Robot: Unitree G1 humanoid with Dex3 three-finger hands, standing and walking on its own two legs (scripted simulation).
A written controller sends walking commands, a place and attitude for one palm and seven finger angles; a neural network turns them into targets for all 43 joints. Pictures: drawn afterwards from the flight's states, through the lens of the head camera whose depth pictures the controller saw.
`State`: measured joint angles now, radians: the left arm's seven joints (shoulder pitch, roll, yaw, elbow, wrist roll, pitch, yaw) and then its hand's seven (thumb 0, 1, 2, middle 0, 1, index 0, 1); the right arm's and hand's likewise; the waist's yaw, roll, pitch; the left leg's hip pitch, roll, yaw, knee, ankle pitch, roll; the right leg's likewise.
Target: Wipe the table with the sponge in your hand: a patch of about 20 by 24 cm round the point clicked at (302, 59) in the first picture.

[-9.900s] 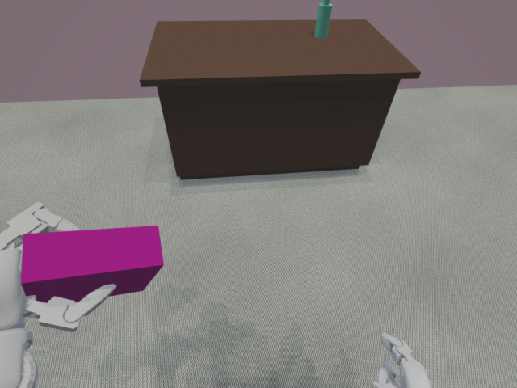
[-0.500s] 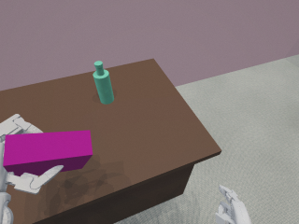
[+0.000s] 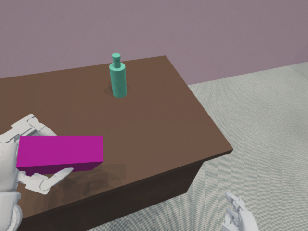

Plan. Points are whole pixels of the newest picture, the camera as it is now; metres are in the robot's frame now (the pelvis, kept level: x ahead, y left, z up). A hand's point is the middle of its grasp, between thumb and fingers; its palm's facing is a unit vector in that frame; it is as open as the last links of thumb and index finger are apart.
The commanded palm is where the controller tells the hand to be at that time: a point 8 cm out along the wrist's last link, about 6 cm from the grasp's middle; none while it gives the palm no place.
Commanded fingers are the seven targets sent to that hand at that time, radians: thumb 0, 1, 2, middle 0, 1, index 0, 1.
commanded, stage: come to a stop and stand still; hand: left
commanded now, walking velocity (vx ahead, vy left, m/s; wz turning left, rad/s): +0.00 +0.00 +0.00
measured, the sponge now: (74, 155) +0.23 +0.19 +0.13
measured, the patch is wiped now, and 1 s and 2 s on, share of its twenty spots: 0.00 0.00 0.00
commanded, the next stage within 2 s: look again from close up in 0.88 s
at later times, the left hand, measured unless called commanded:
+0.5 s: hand (22, 143) +0.23 +0.28 +0.16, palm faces +0.42 -0.84 -0.35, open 9.2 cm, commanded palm +0.16 +0.31 +0.17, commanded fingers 0.00 0.10 1.30 -1.20 -1.60 -1.20 -1.60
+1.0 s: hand (39, 138) +0.24 +0.26 +0.16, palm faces +0.38 -0.84 -0.38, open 9.2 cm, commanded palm +0.19 +0.29 +0.17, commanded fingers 0.00 0.10 1.30 -1.20 -1.60 -1.20 -1.60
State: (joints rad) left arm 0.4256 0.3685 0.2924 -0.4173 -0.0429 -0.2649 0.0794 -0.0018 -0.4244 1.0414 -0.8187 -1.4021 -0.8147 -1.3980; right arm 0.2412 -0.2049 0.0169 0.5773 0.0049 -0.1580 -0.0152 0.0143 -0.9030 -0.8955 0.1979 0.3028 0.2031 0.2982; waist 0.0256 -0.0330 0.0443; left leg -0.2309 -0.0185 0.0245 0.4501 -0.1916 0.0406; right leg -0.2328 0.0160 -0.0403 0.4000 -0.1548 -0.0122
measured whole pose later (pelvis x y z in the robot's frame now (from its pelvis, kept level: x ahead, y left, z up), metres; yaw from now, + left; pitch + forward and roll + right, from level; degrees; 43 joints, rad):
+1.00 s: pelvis +0.03 +0.01 +0.00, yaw +1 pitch +0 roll -1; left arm 0.43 0.36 0.34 -0.45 -0.04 -0.23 0.09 0.00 -0.43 1.04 -0.82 -1.40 -0.82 -1.40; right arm 0.20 -0.21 0.02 0.59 0.00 -0.14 -0.04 0.02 -0.90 -0.90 0.20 0.30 0.20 0.30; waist 0.03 -0.02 0.05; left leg -0.20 -0.04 0.00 0.41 -0.21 0.05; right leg -0.19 0.03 0.00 0.35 -0.16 -0.01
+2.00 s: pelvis +0.02 -0.04 +0.00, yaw +0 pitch +1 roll +0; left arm 0.45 0.37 0.36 -0.48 -0.07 -0.18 0.07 0.00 -0.43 1.05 -0.82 -1.40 -0.82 -1.40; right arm 0.20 -0.20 0.00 0.57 0.01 -0.11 -0.03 0.02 -0.90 -0.90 0.20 0.30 0.20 0.30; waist 0.03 -0.01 0.04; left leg -0.25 0.03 0.01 0.45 -0.22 -0.02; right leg -0.26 0.10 0.00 0.40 -0.16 -0.07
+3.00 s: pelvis +0.03 +0.01 +0.00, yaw +2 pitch +0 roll -1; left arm 0.46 0.37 0.33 -0.46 -0.05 -0.16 0.10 0.00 -0.43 1.05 -0.82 -1.41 -0.82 -1.40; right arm 0.21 -0.19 0.03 0.58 0.01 -0.10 -0.05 0.01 -0.90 -0.90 0.20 0.30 0.20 0.30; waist 0.02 -0.03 0.01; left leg -0.19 -0.05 -0.01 0.38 -0.19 0.05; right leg -0.19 0.01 0.00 0.34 -0.16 0.00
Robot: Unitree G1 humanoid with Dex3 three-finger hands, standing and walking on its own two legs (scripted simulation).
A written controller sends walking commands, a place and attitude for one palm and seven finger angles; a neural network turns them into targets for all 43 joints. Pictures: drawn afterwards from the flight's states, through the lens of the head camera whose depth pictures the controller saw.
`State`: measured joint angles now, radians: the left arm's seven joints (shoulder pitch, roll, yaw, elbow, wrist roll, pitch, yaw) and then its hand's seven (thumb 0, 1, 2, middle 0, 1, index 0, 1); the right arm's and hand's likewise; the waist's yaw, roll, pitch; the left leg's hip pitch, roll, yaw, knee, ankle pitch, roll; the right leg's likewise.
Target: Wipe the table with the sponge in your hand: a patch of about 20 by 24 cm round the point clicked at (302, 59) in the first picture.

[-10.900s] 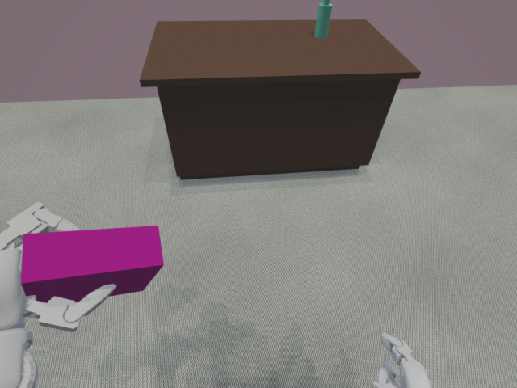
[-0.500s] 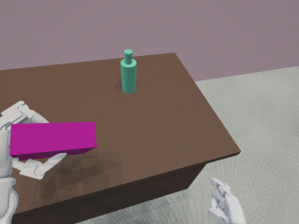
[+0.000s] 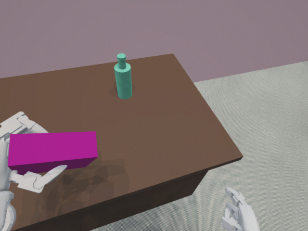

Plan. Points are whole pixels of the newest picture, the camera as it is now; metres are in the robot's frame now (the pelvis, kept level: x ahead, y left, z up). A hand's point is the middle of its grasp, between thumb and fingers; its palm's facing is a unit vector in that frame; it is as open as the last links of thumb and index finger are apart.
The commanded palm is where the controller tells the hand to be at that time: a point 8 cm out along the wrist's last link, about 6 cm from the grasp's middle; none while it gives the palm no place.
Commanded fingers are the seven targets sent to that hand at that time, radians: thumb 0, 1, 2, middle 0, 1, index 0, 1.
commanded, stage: look again from close up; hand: left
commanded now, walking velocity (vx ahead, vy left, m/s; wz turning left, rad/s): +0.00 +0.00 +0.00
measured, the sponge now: (68, 153) +0.23 +0.20 +0.13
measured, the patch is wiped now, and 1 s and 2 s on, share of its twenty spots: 0.00 0.00 0.00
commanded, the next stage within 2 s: shuffle to correct the standing spot in 0.30 s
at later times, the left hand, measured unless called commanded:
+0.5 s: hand (35, 157) +0.21 +0.25 +0.15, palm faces +0.37 -0.85 -0.37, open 9.2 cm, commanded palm +0.16 +0.28 +0.17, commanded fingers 0.00 0.10 1.30 -1.20 -1.60 -1.20 -1.60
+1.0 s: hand (67, 158) +0.21 +0.19 +0.16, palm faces +0.32 -0.86 -0.39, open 9.2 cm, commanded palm +0.16 +0.23 +0.17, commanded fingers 0.00 0.10 1.30 -1.20 -1.60 -1.20 -1.60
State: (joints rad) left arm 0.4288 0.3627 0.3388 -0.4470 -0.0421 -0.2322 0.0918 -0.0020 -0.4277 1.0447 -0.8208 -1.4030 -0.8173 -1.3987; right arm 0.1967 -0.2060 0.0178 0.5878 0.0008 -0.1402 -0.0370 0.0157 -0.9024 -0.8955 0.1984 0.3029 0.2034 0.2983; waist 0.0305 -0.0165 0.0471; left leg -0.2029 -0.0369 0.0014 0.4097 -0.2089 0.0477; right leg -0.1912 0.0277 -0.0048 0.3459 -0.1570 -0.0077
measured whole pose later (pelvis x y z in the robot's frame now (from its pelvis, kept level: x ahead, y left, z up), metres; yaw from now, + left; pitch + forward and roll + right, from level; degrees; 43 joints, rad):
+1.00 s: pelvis -0.01 -0.05 +0.00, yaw -2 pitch +1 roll +0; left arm 0.45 0.37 0.36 -0.48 -0.07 -0.18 0.07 0.00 -0.43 1.05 -0.82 -1.40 -0.82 -1.40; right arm 0.20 -0.20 0.00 0.57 0.01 -0.11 -0.03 0.02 -0.90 -0.90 0.20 0.30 0.20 0.30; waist 0.03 -0.01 0.04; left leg -0.25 0.03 0.01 0.45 -0.22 -0.02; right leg -0.26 0.10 0.00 0.40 -0.16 -0.07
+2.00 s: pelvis +0.00 +0.00 +0.00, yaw +0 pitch +0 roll -1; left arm 0.46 0.37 0.33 -0.46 -0.05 -0.16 0.10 0.00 -0.43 1.05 -0.82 -1.41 -0.82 -1.40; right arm 0.21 -0.19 0.03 0.58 0.01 -0.10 -0.05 0.01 -0.90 -0.90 0.20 0.30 0.20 0.30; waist 0.02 -0.03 0.01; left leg -0.19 -0.05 -0.01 0.38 -0.19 0.05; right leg -0.19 0.01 0.00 0.34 -0.16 0.00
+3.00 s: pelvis +0.00 +0.01 +0.00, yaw -1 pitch +0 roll -1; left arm 0.39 0.38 0.38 -0.45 -0.05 -0.28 0.05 0.00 -0.43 1.05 -0.82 -1.41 -0.82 -1.40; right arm 0.17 -0.19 0.04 0.59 0.00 -0.15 -0.01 0.02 -0.90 -0.90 0.20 0.30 0.20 0.30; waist 0.05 -0.03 0.06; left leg -0.22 -0.04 0.02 0.44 -0.23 0.06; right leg -0.22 0.03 0.02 0.39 -0.17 0.01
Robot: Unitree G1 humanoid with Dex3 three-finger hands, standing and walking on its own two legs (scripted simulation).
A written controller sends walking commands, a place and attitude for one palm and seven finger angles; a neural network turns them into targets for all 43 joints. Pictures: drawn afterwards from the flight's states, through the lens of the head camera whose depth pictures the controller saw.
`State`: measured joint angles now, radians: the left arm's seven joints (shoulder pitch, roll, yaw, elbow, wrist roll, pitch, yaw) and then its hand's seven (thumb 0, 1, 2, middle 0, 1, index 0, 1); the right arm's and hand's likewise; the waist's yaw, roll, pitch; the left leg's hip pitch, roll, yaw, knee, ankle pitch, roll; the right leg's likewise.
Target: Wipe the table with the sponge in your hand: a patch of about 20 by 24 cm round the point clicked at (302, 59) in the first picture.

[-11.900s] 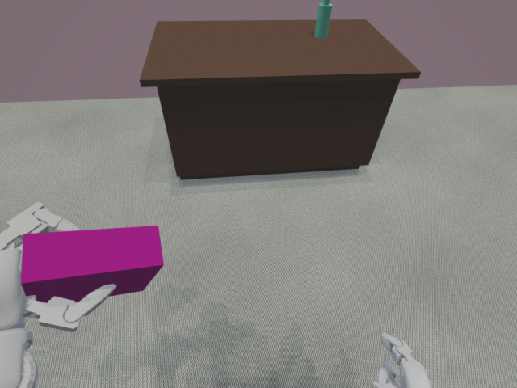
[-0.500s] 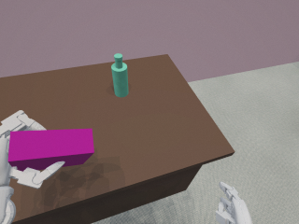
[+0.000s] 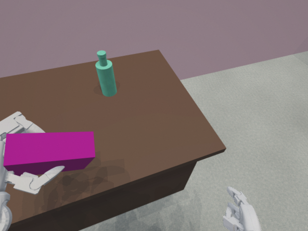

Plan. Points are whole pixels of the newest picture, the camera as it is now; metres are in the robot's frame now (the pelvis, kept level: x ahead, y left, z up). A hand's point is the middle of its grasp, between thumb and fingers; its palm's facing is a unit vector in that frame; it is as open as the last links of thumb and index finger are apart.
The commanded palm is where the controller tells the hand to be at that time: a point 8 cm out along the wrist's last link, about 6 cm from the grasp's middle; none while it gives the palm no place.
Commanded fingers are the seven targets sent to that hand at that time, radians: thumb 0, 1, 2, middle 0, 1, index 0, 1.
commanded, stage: come to a stop and stand still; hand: left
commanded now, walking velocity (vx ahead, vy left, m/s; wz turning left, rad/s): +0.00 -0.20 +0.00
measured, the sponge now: (65, 153) +0.23 +0.20 +0.14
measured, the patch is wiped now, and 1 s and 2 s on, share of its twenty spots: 0.00 0.00 0.00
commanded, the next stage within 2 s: look again from close up in 1.28 s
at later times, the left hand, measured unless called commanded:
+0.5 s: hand (38, 151) +0.22 +0.24 +0.16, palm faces +0.40 -0.82 -0.40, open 9.2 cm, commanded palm +0.17 +0.28 +0.17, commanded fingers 0.00 0.10 1.30 -1.20 -1.60 -1.20 -1.60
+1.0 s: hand (3, 151) +0.22 +0.31 +0.16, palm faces +0.38 -0.85 -0.37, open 9.2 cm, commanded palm +0.16 +0.34 +0.17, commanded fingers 0.00 0.10 1.30 -1.20 -1.60 -1.20 -1.60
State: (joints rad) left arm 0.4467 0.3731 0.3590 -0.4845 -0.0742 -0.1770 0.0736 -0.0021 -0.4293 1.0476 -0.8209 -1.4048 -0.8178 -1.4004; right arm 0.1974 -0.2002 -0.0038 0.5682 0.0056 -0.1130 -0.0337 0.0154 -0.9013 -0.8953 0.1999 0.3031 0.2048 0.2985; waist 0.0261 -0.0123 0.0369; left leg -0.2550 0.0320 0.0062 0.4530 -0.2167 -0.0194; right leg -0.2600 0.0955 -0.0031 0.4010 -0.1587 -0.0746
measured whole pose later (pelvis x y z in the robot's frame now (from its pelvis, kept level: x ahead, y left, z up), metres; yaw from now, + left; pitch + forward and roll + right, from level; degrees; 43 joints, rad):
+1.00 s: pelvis +0.01 +0.05 +0.01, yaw +2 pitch +0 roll -1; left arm 0.46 0.37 0.33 -0.46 -0.05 -0.16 0.10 0.00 -0.43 1.05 -0.82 -1.41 -0.82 -1.40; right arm 0.21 -0.19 0.03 0.58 0.01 -0.10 -0.05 0.01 -0.90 -0.90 0.20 0.30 0.20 0.30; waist 0.02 -0.03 0.01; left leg -0.19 -0.05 -0.01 0.38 -0.19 0.05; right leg -0.19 0.01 0.00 0.34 -0.16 0.00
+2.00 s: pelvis +0.01 +0.06 +0.00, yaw +0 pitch +0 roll -1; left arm 0.39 0.38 0.38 -0.45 -0.05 -0.28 0.05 0.00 -0.43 1.05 -0.82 -1.41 -0.82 -1.40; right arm 0.17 -0.19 0.04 0.59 0.00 -0.15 -0.01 0.02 -0.90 -0.90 0.20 0.30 0.20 0.30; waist 0.05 -0.03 0.06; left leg -0.22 -0.04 0.02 0.44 -0.23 0.06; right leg -0.22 0.03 0.02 0.39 -0.17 0.01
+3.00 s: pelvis +0.00 +0.07 +0.00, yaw +1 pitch -1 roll -2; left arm 0.38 0.35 0.36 -0.40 -0.03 -0.28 0.04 0.00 -0.44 1.05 -0.82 -1.41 -0.82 -1.40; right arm 0.17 -0.19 0.03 0.56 0.01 -0.15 -0.01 0.02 -0.90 -0.90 0.20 0.30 0.20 0.30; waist 0.05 -0.03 0.07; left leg -0.22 -0.06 0.02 0.46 -0.23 0.08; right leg -0.21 0.01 0.02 0.39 -0.17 0.03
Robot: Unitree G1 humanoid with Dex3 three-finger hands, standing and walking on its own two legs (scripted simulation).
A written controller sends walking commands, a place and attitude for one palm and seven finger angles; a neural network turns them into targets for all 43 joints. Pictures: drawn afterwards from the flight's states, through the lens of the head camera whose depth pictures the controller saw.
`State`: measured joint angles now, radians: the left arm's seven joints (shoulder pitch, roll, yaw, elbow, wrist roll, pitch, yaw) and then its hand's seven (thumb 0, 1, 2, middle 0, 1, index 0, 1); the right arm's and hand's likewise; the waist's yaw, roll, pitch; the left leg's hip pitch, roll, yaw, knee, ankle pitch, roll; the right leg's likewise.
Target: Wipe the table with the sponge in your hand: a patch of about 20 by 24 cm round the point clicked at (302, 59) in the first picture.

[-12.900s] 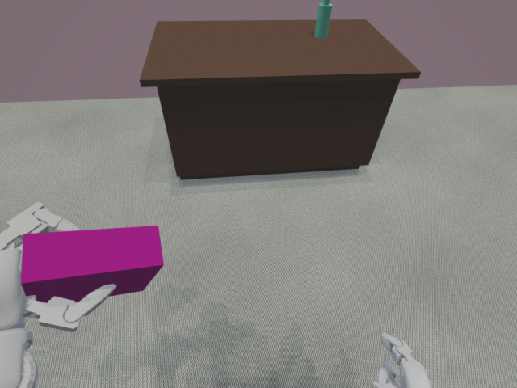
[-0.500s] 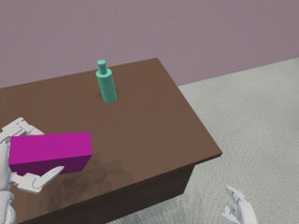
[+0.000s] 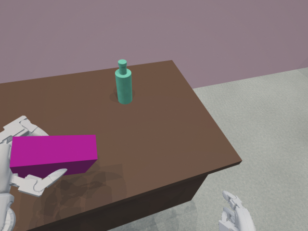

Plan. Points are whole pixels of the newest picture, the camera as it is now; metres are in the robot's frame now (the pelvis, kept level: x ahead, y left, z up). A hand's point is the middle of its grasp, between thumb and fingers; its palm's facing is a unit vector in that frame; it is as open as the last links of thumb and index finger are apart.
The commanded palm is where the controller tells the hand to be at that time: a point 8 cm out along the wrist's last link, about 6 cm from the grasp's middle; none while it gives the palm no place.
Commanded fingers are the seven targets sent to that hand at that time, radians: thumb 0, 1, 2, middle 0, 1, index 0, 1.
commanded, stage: come to a stop and stand still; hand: left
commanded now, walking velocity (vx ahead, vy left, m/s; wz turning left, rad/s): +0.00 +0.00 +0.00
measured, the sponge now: (68, 157) +0.23 +0.20 +0.13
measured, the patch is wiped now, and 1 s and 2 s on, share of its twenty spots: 0.00 0.00 0.00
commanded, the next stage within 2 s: look again from close up in 0.28 s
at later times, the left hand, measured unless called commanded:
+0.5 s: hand (7, 128) +0.23 +0.29 +0.20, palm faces +0.51 -0.73 -0.45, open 9.2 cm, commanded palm +0.13 +0.27 +0.17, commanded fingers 0.00 0.10 1.30 -1.20 -1.60 -1.20 -1.60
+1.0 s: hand (35, 148) +0.22 +0.25 +0.16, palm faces +0.34 -0.86 -0.39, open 9.2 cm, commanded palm +0.16 +0.28 +0.17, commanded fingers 0.00 0.10 1.30 -1.20 -1.60 -1.20 -1.60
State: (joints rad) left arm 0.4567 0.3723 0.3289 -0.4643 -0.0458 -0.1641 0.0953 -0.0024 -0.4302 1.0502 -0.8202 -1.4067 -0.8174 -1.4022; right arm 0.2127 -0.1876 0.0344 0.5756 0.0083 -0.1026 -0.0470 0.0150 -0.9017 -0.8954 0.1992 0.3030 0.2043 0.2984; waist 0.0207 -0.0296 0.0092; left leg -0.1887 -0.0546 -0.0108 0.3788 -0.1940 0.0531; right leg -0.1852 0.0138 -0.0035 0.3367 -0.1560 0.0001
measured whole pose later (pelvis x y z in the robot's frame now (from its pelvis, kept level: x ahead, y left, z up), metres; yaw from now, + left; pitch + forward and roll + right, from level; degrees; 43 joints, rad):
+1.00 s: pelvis +0.00 +0.01 +0.00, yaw -2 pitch +0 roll -1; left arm 0.39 0.38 0.38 -0.45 -0.05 -0.28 0.05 0.00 -0.43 1.05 -0.82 -1.41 -0.82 -1.40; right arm 0.17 -0.19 0.04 0.59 0.00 -0.15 -0.01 0.02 -0.90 -0.90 0.20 0.30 0.20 0.30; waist 0.05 -0.03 0.06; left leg -0.22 -0.04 0.02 0.44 -0.23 0.06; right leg -0.22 0.03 0.02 0.39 -0.17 0.01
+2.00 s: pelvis -0.01 +0.02 -0.01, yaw -1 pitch -1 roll -2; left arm 0.38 0.35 0.36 -0.40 -0.03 -0.28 0.04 0.00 -0.44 1.05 -0.82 -1.41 -0.82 -1.40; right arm 0.17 -0.19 0.03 0.56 0.01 -0.15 -0.01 0.02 -0.90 -0.90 0.20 0.30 0.20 0.30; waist 0.05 -0.03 0.07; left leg -0.22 -0.06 0.02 0.46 -0.23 0.08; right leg -0.21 0.01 0.02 0.39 -0.17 0.03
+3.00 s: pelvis -0.02 -0.06 -0.01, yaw -2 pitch +0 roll -1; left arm 0.43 0.38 0.37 -0.47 -0.07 -0.19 0.05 0.00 -0.44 1.06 -0.82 -1.41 -0.82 -1.40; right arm 0.20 -0.21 -0.01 0.56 0.01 -0.10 -0.02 0.02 -0.90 -0.90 0.20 0.30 0.20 0.30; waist 0.02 -0.01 0.04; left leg -0.26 0.05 0.00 0.49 -0.24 -0.02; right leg -0.25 0.11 0.00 0.40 -0.16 -0.08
